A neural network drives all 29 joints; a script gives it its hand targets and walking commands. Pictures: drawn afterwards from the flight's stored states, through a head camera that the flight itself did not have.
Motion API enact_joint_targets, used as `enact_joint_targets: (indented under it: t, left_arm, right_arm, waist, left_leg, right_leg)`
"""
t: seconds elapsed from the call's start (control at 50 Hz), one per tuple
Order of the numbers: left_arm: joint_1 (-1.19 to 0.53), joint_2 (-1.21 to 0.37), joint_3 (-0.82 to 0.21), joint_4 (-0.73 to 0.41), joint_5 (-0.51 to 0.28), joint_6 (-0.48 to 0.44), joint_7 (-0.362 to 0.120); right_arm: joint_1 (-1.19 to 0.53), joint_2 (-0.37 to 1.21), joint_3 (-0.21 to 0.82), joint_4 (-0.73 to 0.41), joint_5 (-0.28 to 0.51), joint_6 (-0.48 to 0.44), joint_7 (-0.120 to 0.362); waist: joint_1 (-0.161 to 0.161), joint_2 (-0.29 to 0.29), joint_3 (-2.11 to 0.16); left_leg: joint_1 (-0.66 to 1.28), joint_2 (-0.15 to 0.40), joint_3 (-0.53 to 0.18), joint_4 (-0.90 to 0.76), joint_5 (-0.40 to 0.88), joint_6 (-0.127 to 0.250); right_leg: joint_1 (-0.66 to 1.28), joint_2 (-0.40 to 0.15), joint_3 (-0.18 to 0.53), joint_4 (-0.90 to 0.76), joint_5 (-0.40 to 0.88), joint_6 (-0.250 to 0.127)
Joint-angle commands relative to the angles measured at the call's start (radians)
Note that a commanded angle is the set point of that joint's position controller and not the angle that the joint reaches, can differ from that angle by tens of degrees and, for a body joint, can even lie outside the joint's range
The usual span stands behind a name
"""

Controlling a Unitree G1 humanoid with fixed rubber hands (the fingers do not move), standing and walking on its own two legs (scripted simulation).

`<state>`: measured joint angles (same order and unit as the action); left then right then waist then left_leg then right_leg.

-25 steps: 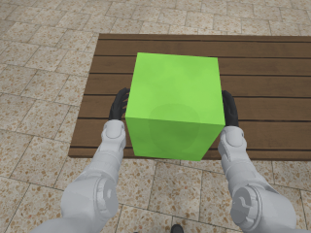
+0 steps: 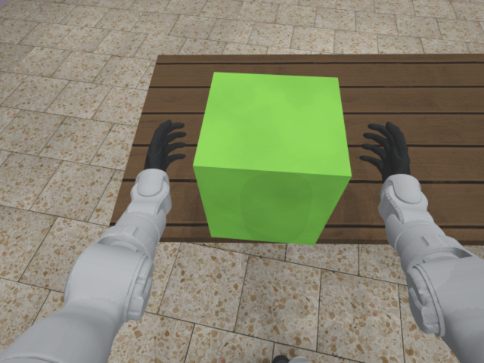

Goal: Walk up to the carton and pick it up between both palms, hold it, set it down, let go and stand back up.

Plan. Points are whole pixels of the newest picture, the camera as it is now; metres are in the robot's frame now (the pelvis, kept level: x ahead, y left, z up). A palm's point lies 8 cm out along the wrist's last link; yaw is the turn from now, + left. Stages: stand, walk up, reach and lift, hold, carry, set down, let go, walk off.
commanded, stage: set down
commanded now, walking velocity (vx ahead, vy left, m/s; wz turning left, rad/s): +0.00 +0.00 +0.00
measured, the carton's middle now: (268, 165) +0.45 -0.04 +0.02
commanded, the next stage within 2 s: none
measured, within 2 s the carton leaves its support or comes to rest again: neither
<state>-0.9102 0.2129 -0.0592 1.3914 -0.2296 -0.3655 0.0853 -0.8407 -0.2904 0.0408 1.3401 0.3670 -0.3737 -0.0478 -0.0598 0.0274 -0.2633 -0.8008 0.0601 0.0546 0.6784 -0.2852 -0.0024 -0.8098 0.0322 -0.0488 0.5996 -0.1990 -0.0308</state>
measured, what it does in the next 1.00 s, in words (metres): stands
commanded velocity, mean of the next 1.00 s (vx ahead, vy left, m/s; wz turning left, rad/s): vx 0.00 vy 0.00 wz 0.00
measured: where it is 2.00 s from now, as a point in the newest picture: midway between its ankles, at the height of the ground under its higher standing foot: outside the picture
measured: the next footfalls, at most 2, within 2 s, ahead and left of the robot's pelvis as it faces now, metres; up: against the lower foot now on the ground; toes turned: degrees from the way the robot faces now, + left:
none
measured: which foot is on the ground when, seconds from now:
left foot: down 0.00-1.00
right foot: down 0.00-1.00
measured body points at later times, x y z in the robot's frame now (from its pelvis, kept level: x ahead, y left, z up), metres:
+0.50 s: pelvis -0.01 -0.01 +0.02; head +0.02 +0.00 +0.47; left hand +0.46 +0.16 +0.15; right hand +0.43 -0.22 +0.15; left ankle +0.00 +0.12 -0.71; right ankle +0.03 -0.10 -0.71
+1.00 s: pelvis +0.01 +0.00 +0.03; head +0.02 +0.01 +0.48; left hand +0.44 +0.17 +0.15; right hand +0.41 -0.23 +0.15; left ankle +0.00 +0.12 -0.71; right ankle +0.03 -0.10 -0.71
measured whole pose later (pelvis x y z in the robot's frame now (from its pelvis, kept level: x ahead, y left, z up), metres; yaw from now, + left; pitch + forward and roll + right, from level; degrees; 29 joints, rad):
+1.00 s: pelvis +0.01 +0.00 +0.03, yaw +0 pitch +4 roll +0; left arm -0.71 0.25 0.07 0.70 -0.15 0.29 0.03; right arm -0.65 -0.30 0.01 0.74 0.35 0.15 -0.10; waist -0.07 -0.01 -0.06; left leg -0.25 0.02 0.04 0.37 -0.20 0.00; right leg -0.28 0.03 -0.02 0.33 -0.13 -0.03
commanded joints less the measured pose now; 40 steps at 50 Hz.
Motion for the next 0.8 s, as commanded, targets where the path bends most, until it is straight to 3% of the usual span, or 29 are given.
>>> enact_joint_targets:
  t: [0.0, 0.12, 0.16, 0.22, 0.34, 0.38, 0.4, 0.44, 0.46, 0.5, 0.54, 0.58, 0.68, 0.7, 0.72, 0.74, 0.78]
  left_arm:
    - [-0.514, 0.124, -0.043, -0.291, -0.064, 0.023, -0.007]
    - [-0.574, 0.194, -0.024, -0.279, -0.084, 0.153, -0.026]
    - [-0.582, 0.216, -0.015, -0.247, -0.08, 0.185, -0.031]
    - [-0.604, 0.232, -0.008, -0.232, -0.08, 0.225, -0.032]
    - [-0.578, 0.21, 0.002, -0.32, -0.039, 0.323, -0.03]
    - [-0.564, 0.203, 0.024, -0.288, -0.025, 0.342, -0.038]
    - [-0.582, 0.216, 0.028, -0.336, -0.021, 0.349, -0.034]
    - [-0.615, 0.214, 0.027, -0.413, -0.024, 0.377, -0.019]
    - [-0.624, 0.215, 0.026, -0.518, -0.028, 0.406, -0.006]
    - [-0.571, 0.194, 0.038, -0.538, -0.01, 0.484, 0.001]
    - [-0.517, 0.185, 0.062, -0.53, 0.011, 0.535, -0.016]
    - [-0.563, 0.214, 0.077, -0.644, 0.0, 0.547, -0.011]
    - [-0.534, 0.211, 0.093, -0.693, 0.014, 0.621, -0.005]
    - [-0.455, 0.192, 0.106, -0.677, 0.024, 0.631, -0.01]
    - [-0.351, 0.171, 0.113, -0.703, 0.044, 0.631, -0.023]
    - [-0.447, 0.211, 0.132, -0.715, 0.047, 0.634, -0.03]
    - [-0.329, 0.182, 0.142, -0.714, 0.068, 0.637, -0.041]
  right_arm:
    - [-0.452, -0.192, 0.029, -0.296, 0.054, 0.043, 0.036]
    - [-0.529, -0.192, 0.034, -0.364, 0.063, 0.184, 0.029]
    - [-0.542, -0.171, 0.034, -0.378, 0.049, 0.222, 0.012]
    - [-0.559, -0.159, 0.013, -0.38, 0.025, 0.268, -0.015]
    - [-0.525, -0.176, -0.058, -0.371, -0.022, 0.334, -0.058]
    - [-0.529, -0.16, -0.075, -0.362, -0.046, 0.35, -0.069]
    - [-0.544, -0.17, -0.084, -0.408, -0.047, 0.353, -0.074]
    - [-0.563, -0.177, -0.106, -0.467, -0.048, 0.373, -0.078]
    - [-0.574, -0.204, -0.114, -0.538, -0.034, 0.388, -0.075]
    - [-0.528, -0.205, -0.107, -0.525, -0.04, 0.438, -0.072]
    - [-0.472, -0.176, -0.096, -0.494, -0.036, 0.473, -0.07]
    - [-0.523, -0.199, -0.109, -0.607, -0.025, 0.475, -0.072]
    - [-0.481, -0.21, -0.102, -0.609, -0.015, 0.535, -0.059]
    - [-0.429, -0.193, -0.071, -0.604, 0.001, 0.539, -0.056]
    - [-0.313, -0.186, -0.056, -0.61, 0.01, 0.529, -0.056]
    - [-0.425, -0.21, -0.072, -0.639, 0.008, 0.531, -0.059]
    - [-0.315, -0.194, -0.047, -0.636, 0.01, 0.524, -0.051]
  waist:
    - [-0.017, 0.013, -0.727]
    - [0.02, -0.068, -0.643]
    - [0.022, -0.116, -0.606]
    - [0.015, -0.122, -0.569]
    - [-0.034, -0.043, -0.548]
    - [-0.04, -0.059, -0.471]
    - [-0.032, -0.04, -0.492]
    - [-0.046, -0.008, -0.519]
    - [-0.041, 0.023, -0.579]
    - [-0.048, 0.028, -0.509]
    - [-0.048, 0.014, -0.386]
    - [-0.02, 0.028, -0.437]
    - [-0.023, 0.033, -0.378]
    - [-0.005, 0.005, -0.35]
    - [-0.011, -0.005, -0.335]
    - [-0.007, -0.001, -0.361]
    - [-0.003, -0.037, -0.291]
  left_leg:
    - [0.447, -0.059, -0.037, -0.005, 0.392, -0.053]
    - [0.301, -0.079, -0.024, -0.093, 0.171, 0.009]
    - [0.251, -0.086, -0.022, -0.114, 0.114, 0.028]
    - [0.229, -0.094, -0.02, -0.147, 0.071, 0.033]
    - [0.404, -0.082, -0.033, -0.197, 0.157, -0.007]
    - [0.424, -0.083, -0.041, -0.212, 0.141, -0.005]
    - [0.442, -0.083, -0.037, -0.219, 0.157, -0.007]
    - [0.505, -0.079, -0.047, -0.229, 0.188, -0.019]
    - [0.57, -0.075, -0.044, -0.229, 0.246, -0.032]
    - [0.657, -0.069, -0.056, -0.228, 0.302, -0.043]
    - [0.628, -0.072, -0.057, -0.245, 0.277, -0.033]
    - [0.63, -0.072, -0.049, -0.265, 0.274, -0.028]
    - [0.678, -0.065, -0.057, -0.282, 0.287, -0.027]
    - [0.688, -0.068, -0.056, -0.289, 0.299, -0.021]
    - [0.7, -0.067, -0.058, -0.292, 0.335, -0.021]
    - [0.676, -0.072, -0.049, -0.292, 0.336, -0.023]
    - [0.669, -0.07, -0.049, -0.307, 0.334, -0.014]
  right_leg:
    - [0.324, 0.03, 0.022, -0.012, 0.379, 0.054]
    - [0.454, -0.008, 0.068, -0.047, 0.243, 0.073]
    - [0.523, -0.026, 0.093, -0.064, 0.213, 0.079]
    - [0.564, -0.036, 0.102, -0.089, 0.183, 0.078]
    - [0.602, -0.01, 0.06, -0.139, 0.291, 0.067]
    - [0.588, -0.009, 0.049, -0.163, 0.263, 0.071]
    - [0.598, -0.008, 0.054, -0.169, 0.278, 0.07]
    - [0.6, 0.0, 0.04, -0.177, 0.289, 0.068]
    - [0.606, 0.011, 0.028, -0.18, 0.332, 0.061]
    - [0.596, 0.024, 0.018, -0.196, 0.368, 0.057]
    - [0.617, 0.019, 0.02, -0.207, 0.353, 0.059]
    - [0.641, 0.019, 0.023, -0.207, 0.359, 0.062]
    - [0.652, 0.021, 0.025, -0.223, 0.36, 0.051]
    - [0.688, 0.022, 0.028, -0.224, 0.388, 0.053]
    - [0.739, 0.024, 0.033, -0.221, 0.45, 0.055]
    - [0.739, 0.022, 0.03, -0.219, 0.446, 0.063]
    - [0.779, 0.025, 0.036, -0.222, 0.458, 0.063]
